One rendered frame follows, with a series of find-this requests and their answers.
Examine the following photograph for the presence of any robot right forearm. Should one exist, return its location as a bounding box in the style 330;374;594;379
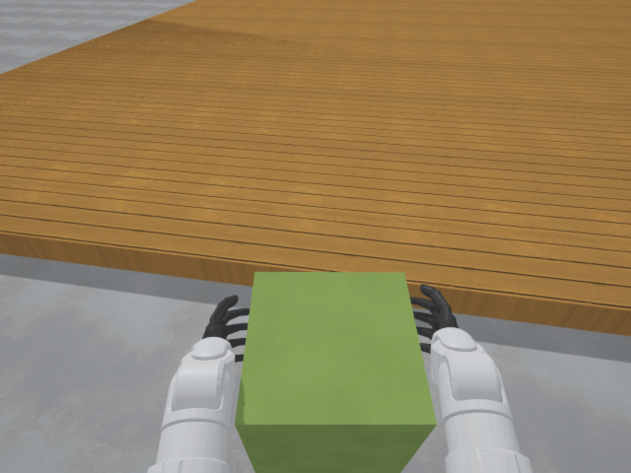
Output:
431;327;533;473

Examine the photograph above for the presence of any left robot hand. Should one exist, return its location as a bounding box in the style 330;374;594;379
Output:
202;295;249;363

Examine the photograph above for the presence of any robot left forearm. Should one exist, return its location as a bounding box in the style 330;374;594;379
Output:
147;337;236;473

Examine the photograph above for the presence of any right robot hand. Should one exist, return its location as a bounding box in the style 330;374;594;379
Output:
410;284;458;354

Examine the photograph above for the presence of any carton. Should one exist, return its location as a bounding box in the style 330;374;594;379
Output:
235;272;437;473

